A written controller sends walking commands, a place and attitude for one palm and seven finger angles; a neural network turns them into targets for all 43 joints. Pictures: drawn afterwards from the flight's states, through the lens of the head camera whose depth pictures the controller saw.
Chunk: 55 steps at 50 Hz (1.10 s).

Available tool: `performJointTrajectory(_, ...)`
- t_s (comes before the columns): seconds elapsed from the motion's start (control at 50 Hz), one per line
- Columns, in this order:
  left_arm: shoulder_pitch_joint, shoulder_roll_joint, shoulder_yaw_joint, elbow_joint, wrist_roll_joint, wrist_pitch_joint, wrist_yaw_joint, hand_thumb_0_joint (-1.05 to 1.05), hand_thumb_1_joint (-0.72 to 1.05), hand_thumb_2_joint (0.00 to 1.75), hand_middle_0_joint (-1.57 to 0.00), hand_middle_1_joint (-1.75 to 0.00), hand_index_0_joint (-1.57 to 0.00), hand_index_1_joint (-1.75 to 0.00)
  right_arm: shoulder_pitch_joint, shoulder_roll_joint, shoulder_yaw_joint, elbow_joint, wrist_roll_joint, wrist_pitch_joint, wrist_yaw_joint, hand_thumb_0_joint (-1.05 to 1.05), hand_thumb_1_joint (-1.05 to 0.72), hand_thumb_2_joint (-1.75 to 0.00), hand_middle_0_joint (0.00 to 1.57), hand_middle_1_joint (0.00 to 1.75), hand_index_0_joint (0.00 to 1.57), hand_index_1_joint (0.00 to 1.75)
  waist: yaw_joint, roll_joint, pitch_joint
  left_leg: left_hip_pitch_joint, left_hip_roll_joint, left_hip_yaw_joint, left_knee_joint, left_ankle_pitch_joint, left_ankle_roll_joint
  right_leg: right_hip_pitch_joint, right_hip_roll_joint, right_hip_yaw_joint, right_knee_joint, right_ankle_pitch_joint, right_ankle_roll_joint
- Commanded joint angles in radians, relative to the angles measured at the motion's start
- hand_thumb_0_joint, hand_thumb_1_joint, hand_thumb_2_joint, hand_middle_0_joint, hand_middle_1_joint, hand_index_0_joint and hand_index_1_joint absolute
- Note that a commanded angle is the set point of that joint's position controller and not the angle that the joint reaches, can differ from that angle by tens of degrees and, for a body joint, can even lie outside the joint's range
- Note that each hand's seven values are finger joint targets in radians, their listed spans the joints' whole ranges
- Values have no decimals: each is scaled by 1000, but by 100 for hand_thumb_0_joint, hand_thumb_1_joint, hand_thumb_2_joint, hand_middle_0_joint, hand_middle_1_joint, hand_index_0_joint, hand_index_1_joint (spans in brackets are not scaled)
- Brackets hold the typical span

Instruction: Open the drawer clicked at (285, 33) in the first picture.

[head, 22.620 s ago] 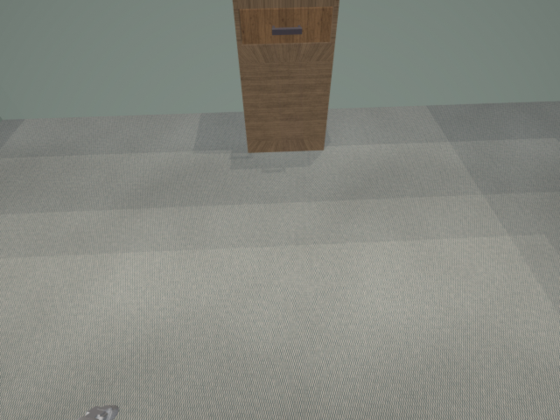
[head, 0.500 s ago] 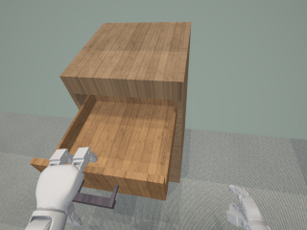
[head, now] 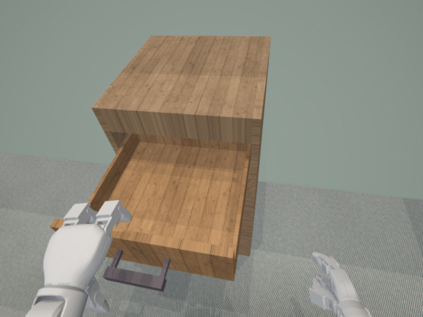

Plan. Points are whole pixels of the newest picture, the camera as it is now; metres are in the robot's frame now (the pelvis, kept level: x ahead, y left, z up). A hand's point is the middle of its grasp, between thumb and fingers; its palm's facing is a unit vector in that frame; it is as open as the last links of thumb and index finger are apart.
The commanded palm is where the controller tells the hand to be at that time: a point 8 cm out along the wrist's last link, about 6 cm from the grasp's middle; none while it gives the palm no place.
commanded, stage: draw the hand back to the body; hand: left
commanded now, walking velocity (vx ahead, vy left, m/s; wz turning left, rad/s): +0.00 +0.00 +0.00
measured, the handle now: (138, 268) +0.21 +0.21 -0.07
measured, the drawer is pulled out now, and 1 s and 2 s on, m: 0.30 0.30 0.30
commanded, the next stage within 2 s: step back with the hand held close in 1.58 s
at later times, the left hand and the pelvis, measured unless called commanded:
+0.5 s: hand (78, 251) +0.18 +0.25 +0.09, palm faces +0.06 -0.07 -1.00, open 13.8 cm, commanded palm +0.14 +0.24 +0.15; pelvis +0.00 +0.00 +0.00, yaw +0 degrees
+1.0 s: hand (80, 218) +0.20 +0.23 +0.16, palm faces +0.38 -0.83 -0.42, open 12.0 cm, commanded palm +0.14 +0.26 +0.17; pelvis +0.02 -0.01 +0.01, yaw +2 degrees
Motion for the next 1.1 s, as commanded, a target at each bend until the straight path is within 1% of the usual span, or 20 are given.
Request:
performJointTrajectory(0.0, -92, 162, 130, -212, 2, -12, 48, 0, -50, 30, -30, -120, -30, -120, -150, -91, -32, -161, 2, -45, -9, 0, -90, -90, 20, 30, 20, 30, 2, -56, -141, -14, -19, 13, -83, 283, 21, 146, 24, -7, -79, 187, -29)
performJointTrajectory(0.08, -84, 173, 145, -239, 3, -7, 52, 0, -50, 30, -30, -120, -30, -120, -138, -88, -24, -166, -3, -47, -11, 0, -90, -90, 20, 30, 20, 30, 5, -53, -179, 1, -18, 7, -80, 319, 21, 164, 16, -11, -71, 201, -28)
performJointTrajectory(0.12, -68, 165, 139, -222, -11, 1, 40, 0, -50, 30, -30, -120, -30, -120, -155, -92, -28, -160, 3, -42, -12, 0, -90, -90, 20, 30, 20, 30, 3, -59, -127, -13, -20, 11, -93, 311, 18, 157, 22, -19, -82, 202, -26)
performJointTrajectory(0.2, -79, 189, 164, -207, -30, 19, 13, 0, -50, 30, -30, -120, -30, -120, -171, -97, -25, -154, 12, -35, -17, 0, -90, -90, 20, 30, 20, 30, 1, -60, -108, -19, -18, 11, -116, 273, 19, 173, 21, -17, -101, 179, -26)
performJointTrajectory(0.26, -42, 213, 189, -239, -42, 22, -1, 0, -50, 30, -30, -120, -30, -120, -172, -107, -22, -174, 14, -40, -22, 0, -90, -90, 20, 30, 20, 30, 6, -54, -147, -1, -14, 9, -111, 309, 20, 198, 22, -10, -101, 216, -23)
performJointTrajectory(0.28, -44, 191, 165, -246, -39, 20, -6, 0, -50, 30, -30, -120, -30, -120, -152, -100, -15, -174, 10, -38, -20, 0, -90, -90, 20, 30, 20, 30, 4, -53, -148, 3, -14, 13, -107, 320, 23, 192, 13, -25, -95, 212, -19)
performJointTrajectory(0.32, -47, 207, 183, -244, -50, 11, -12, 0, -50, 30, -30, -120, -30, -120, -150, -107, -24, -168, 7, -38, -24, 0, -90, -90, 20, 30, 20, 30, 3, -82, -123, -5, -14, 12, -111, 320, 23, 191, 16, -27, -103, 226, -17)
performJointTrajectory(0.38, -26, 229, 215, -266, -51, 2, -9, 0, -50, 30, -30, -120, -30, -120, -146, -109, -15, -177, 8, -38, -26, 0, -90, -90, 20, 30, 20, 30, 7, -68, -150, 2, -12, 12, -108, 322, 22, 200, 8, -24, -102, 222, -16)
performJointTrajectory(0.42, -16, 238, 232, -252, -63, -4, -9, 0, -50, 30, -30, -120, -30, -120, -147, -112, -24, -171, 9, -36, -31, 0, -90, -90, 20, 30, 20, 30, 6, -66, -115, -3, -15, 16, -110, 308, 21, 188, 12, -25, -112, 218, -15)
performJointTrajectory(0.56, -58, 287, 276, -256, -84, -9, -29, 0, -50, 30, -30, -120, -30, -120, -168, -120, -25, -174, 14, -37, -45, 0, -90, -90, 20, 30, 20, 30, 1, -41, -115, 16, -13, 7, -123, 267, 21, 190, 13, -11, -135, 174, -17)
performJointTrajectory(0.58, -44, -127, 181, -247, -810, -48, -69, 0, -47, 32, -30, -118, -30, -118, -93, -10, -21, -218, 35, -121, -65, 0, -90, -90, 20, 30, 20, 30, -87, -132, -67, 120, 9, -6, -132, 230, 55, 240, 33, -74, -117, 133, -22)
performJointTrajectory(0.6, -31, -14, 216, -263, -846, -92, -77, 0, -43, 33, -29, -115, -29, -115, -85, -43, -18, -198, 32, -176, -82, 0, -90, -90, 20, 30, 20, 30, -70, -161, -80, 128, 23, -15, -150, 223, 53, 244, 26, -72, -119, 105, -15)
performJointTrajectory(0.62, -1, 50, 300, -310, -911, -122, -72, 0, -40, 34, -29, -113, -29, -113, -83, -51, -13, -187, 23, -197, -106, 0, -90, -90, 20, 30, 20, 30, -50, -139, -66, 123, 16, -6, -166, 245, 49, 264, 20, -74, -149, 121, -11)
performJointTrajectory(0.66, -60, 110, 365, -374, -939, -162, -58, 0, -32, 37, -29, -109, -29, -109, -84, -49, 0, -156, 12, -252, -126, 0, -90, -90, 20, 30, 20, 30, -44, -86, -60, 133, 5, -2, -173, 269, 39, 273, 11, -67, -175, 143, -9)
performJointTrajectory(0.7, -41, 55, 340, -346, -952, -175, -61, 0, -26, 40, -28, -104, -28, -104, -47, -40, 2, -134, 3, -286, -125, 0, -90, -90, 20, 30, 20, 30, -48, -30, -33, 128, 2, 5, -184, 325, 32, 289, 2, -73, -179, 198, -14)
performJointTrajectory(0.76, -33, 70, 380, -317, -963, -185, -70, 0, -15, 45, -27, -98, -27, -98, -51, -42, -6, -111, 1, -307, -116, 0, -90, -90, 20, 30, 20, 30, -41, -12, 19, 121, -1, 12, -194, 342, 25, 287, 8, -65, -212, 226, -20)
performJointTrajectory(0.78, -40, 42, 361, -309, -968, -191, -78, 0, -12, 47, -27, -95, -27, -95, -44, -37, -2, -109, 2, -310, -112, 0, -90, -90, 20, 30, 20, 30, -47, 10, 33, 120, 0, 18, -201, 327, 23, 284, 5, -66, -214, 214, -18)
performJointTrajectory(0.9, -22, 38, 380, -325, -985, -211, -97, 0, 9, 55, -26, -82, -26, -82, -46, -44, -15, -104, 3, -324, -95, 0, -90, -90, 20, 30, 20, 30, -45, -53, -22, 131, 1, 13, -204, 373, 25, 323, 10, -68, -212, 264, -16)
performJointTrajectory(0.94, -10, 48, 394, -341, -985, -214, -98, 0, 17, 58, -25, -77, -25, -77, -43, -44, -21, -102, 3, -327, -93, 0, -90, -90, 20, 30, 20, 30, -41, -42, -58, 150, 0, 17, -193, 422, 27, 337, 10, -67, -204, 311, -14)
performJointTrajectory(1.08, -19, 70, 436, -340, -986, -217, -97, 0, 41, 69, -24, -62, -24, -62, -42, -48, -29, -90, 4, -322, -93, 0, -90, -90, 20, 30, 20, 30, -44, -34, -53, 166, 0, 20, -197, 477, 22, 330, 13, -71, -211, 344, -11)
